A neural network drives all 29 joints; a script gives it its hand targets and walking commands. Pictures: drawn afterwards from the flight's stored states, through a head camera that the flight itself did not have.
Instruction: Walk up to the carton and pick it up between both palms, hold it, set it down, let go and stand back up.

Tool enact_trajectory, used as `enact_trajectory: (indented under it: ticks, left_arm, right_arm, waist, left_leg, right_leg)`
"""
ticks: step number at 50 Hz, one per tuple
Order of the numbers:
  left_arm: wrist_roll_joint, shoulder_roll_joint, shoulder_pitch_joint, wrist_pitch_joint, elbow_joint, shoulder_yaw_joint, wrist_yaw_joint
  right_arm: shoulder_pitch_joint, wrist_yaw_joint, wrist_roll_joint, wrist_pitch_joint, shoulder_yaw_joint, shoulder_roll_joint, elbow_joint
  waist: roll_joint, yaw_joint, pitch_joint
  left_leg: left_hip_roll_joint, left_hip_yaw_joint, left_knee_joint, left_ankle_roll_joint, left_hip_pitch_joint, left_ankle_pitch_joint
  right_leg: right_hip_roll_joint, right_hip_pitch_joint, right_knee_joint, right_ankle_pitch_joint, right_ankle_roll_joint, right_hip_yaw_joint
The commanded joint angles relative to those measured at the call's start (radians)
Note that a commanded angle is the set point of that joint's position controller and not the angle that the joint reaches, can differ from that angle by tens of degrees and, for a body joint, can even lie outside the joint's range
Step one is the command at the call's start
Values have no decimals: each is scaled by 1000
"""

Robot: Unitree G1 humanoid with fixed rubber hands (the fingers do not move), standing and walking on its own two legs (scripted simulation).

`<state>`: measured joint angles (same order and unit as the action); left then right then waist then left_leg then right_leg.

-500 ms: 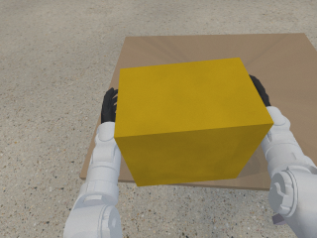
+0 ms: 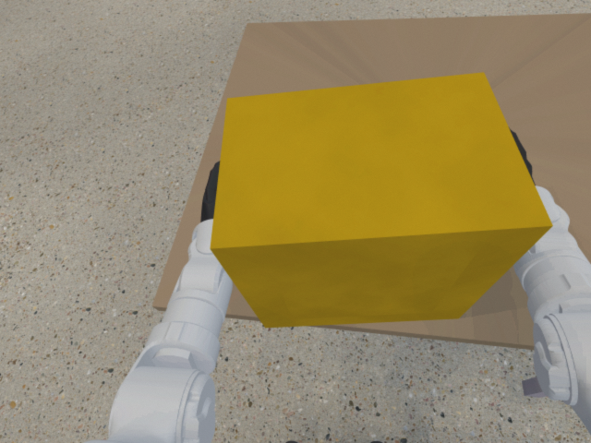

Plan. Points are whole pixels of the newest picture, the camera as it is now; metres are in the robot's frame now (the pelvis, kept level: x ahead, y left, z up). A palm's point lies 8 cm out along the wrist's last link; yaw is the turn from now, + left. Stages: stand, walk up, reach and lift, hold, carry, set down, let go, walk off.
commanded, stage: set down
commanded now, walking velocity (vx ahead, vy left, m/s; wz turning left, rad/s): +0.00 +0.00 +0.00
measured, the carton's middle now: (356, 221) +0.39 +0.00 +0.05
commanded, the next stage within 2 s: none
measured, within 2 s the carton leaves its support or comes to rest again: neither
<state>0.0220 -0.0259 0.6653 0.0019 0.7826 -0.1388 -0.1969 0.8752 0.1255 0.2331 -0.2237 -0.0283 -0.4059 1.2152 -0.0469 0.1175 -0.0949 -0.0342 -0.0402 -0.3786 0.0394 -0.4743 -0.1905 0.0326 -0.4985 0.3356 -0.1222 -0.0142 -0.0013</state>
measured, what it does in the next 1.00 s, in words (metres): stands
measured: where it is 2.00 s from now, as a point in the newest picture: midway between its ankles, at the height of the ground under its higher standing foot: outside the picture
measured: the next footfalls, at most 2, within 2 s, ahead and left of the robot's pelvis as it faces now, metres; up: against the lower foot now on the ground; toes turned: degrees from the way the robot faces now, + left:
none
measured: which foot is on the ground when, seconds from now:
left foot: down 0.00-1.00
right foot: down 0.00-1.00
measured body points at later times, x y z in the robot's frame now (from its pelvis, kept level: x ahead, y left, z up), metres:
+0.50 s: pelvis -0.05 -0.02 +0.00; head +0.01 -0.04 +0.44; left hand +0.31 +0.19 +0.05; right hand +0.39 -0.25 +0.05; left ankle -0.02 +0.14 -0.74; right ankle +0.00 -0.11 -0.74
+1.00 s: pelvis -0.05 -0.02 +0.00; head +0.00 -0.03 +0.44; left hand +0.26 +0.20 +0.02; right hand +0.33 -0.26 +0.03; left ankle -0.02 +0.14 -0.74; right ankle +0.00 -0.11 -0.74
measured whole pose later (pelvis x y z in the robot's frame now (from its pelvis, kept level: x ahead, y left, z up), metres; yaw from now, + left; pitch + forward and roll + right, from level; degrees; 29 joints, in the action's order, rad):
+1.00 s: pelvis -0.05 -0.02 +0.00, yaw +0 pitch +11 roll +1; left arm 0.10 -0.06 0.16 0.08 0.34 -0.10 -0.18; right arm 0.36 0.17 0.33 -0.15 0.02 -0.48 0.74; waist 0.00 0.08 -0.10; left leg -0.04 -0.03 -0.40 0.06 -0.44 -0.15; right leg 0.04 -0.50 0.42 -0.11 -0.04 0.00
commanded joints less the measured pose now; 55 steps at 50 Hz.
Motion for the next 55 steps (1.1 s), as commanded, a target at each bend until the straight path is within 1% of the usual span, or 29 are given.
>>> enact_trajectory:
  ticks: [1,2,4,8,9,10,11,12,13,17,19,22,23,24,26,27,32,35,40,41,43,45,47,48,49,50,51,54,55]
  left_arm:
    - [73,-168,198,-39,-313,10,18]
    - [71,-165,184,-47,-321,4,19]
    - [57,-161,140,-46,-405,-11,27]
    - [68,-82,-19,-35,-589,38,31]
    - [75,-94,41,-32,-550,53,28]
    - [68,-119,50,-23,-584,39,32]
    - [87,-134,55,-23,-555,54,32]
    - [98,-136,44,-21,-597,69,37]
    - [83,-127,-35,-8,-524,56,45]
    - [136,-206,128,-46,-580,51,29]
    - [170,-218,92,-49,-580,78,21]
    - [159,-248,170,-37,-452,63,13]
    - [170,-249,242,-35,-384,65,2]
    - [191,-258,215,-29,-365,52,-2]
    - [198,-258,186,-9,-363,75,-6]
    - [187,-261,181,3,-308,60,-4]
    - [148,-255,121,40,-295,39,5]
    - [116,-227,63,53,-351,63,12]
    - [102,-208,-158,44,-602,58,30]
    - [76,-197,-165,36,-697,40,24]
    - [95,-238,-55,26,-694,60,10]
    - [103,-201,-265,34,-755,66,15]
    - [124,-223,-221,18,-870,84,18]
    - [117,-201,-327,12,-908,103,22]
    - [100,-211,-239,19,-797,67,28]
    - [108,-209,-308,23,-893,95,25]
    - [95,-199,-290,31,-845,103,22]
    - [108,-176,-440,51,-889,109,28]
    - [104,-205,-286,53,-854,97,22]
  right_arm:
    - [358,-25,100,-86,39,-358,-296]
    - [338,-29,115,-95,75,-340,-317]
    - [258,-29,87,-99,57,-341,-299]
    - [119,28,135,-91,109,-347,-242]
    - [194,39,132,-85,75,-377,-247]
    - [150,26,122,-79,65,-363,-243]
    - [190,37,163,-63,94,-355,-291]
    - [160,36,163,-60,71,-385,-317]
    - [116,39,169,-44,73,-388,-302]
    - [223,43,151,-25,32,-371,-441]
    - [199,46,155,-22,18,-381,-491]
    - [229,45,135,28,-1,-348,-432]
    - [263,56,124,48,-15,-352,-413]
    - [263,62,137,67,23,-319,-450]
    - [178,64,119,92,-29,-339,-416]
    - [192,56,113,97,-12,-314,-450]
    - [109,54,103,102,-27,-310,-435]
    - [14,61,102,101,-32,-303,-411]
    - [-169,56,138,51,-14,-325,-570]
    - [-180,54,127,27,-40,-330,-575]
    - [-96,59,140,29,-76,-341,-602]
    - [-259,65,173,30,-34,-318,-702]
    - [-238,49,177,11,-60,-345,-788]
    - [-360,54,196,7,-62,-348,-748]
    - [-288,54,179,26,-56,-329,-715]
    - [-364,62,202,20,-63,-336,-755]
    - [-344,69,193,20,-92,-351,-765]
    - [-497,74,213,16,-83,-353,-779]
    - [-369,76,200,27,-90,-350,-765]
  waist:
    - [207,-25,-906]
    - [203,-3,-927]
    - [214,-40,-861]
    - [98,-57,-878]
    - [118,-39,-880]
    - [113,-88,-884]
    - [118,-52,-831]
    - [156,-88,-858]
    - [203,-76,-736]
    - [229,-61,-808]
    - [243,-82,-788]
    - [251,-62,-647]
    - [257,-54,-620]
    - [309,1,-590]
    - [278,-52,-538]
    - [298,-26,-549]
    - [280,-45,-513]
    - [199,-70,-488]
    - [226,-95,-601]
    - [168,-109,-623]
    - [153,-96,-602]
    - [194,-71,-526]
    - [205,-104,-628]
    - [148,-120,-580]
    - [160,-94,-518]
    - [150,-113,-546]
    - [146,-117,-502]
    - [170,-123,-407]
    - [156,-119,-396]
  left_leg:
    - [36,123,-112,16,63,695]
    - [48,135,-105,9,-16,664]
    - [38,118,-38,-12,-75,628]
    - [-13,55,-139,19,430,932]
    - [-13,67,-123,15,380,786]
    - [2,72,-124,13,376,788]
    - [19,86,-110,4,297,720]
    - [30,98,-85,3,212,618]
    - [30,93,-64,-12,124,554]
    - [29,113,-44,-22,134,342]
    - [33,107,-49,-26,116,301]
    - [33,116,-35,-40,37,90]
    - [27,112,-21,-39,39,17]
    - [28,109,-22,-51,7,17]
    - [26,102,-16,-43,19,-8]
    - [33,107,-20,-50,8,-7]
    - [35,99,-17,-51,36,-21]
    - [33,90,-5,-33,58,5]
    - [40,71,-9,-31,140,169]
    - [42,69,-16,-22,190,214]
    - [52,78,-16,-31,150,122]
    - [50,73,-17,-37,189,210]
    - [56,80,-14,-38,216,255]
    - [62,74,-19,-23,246,296]
    - [63,86,1,-29,192,216]
    - [57,81,-12,-24,251,253]
    - [57,66,-2,-25,210,150]
    - [52,65,6,-24,250,177]
    - [56,62,2,-27,201,91]
  right_leg:
    - [47,519,196,941,37,-9]
    - [34,587,212,1044,43,12]
    - [10,646,246,1094,66,6]
    - [74,245,146,815,23,-36]
    - [70,194,82,658,-8,-46]
    - [59,264,109,745,13,-19]
    - [58,293,104,709,0,-16]
    - [59,449,118,761,14,-12]
    - [58,521,133,758,21,4]
    - [48,484,92,402,34,12]
    - [48,467,99,359,35,14]
    - [16,412,70,68,37,60]
    - [17,347,53,-109,33,52]
    - [12,357,40,-175,24,79]
    - [10,357,32,-233,14,68]
    - [-1,363,23,-239,24,92]
    - [1,393,35,-207,24,74]
    - [2,402,28,-198,15,58]
    - [6,551,54,129,30,60]
    - [18,544,70,174,34,40]
    - [12,464,61,66,33,43]
    - [7,535,54,138,28,58]
    - [22,559,76,246,27,37]
    - [21,574,75,321,21,33]
    - [8,546,53,215,24,49]
    - [16,552,65,248,24,27]
    - [4,502,36,106,21,48]
    - [17,513,29,137,9,27]
    - [0,468,21,23,15,51]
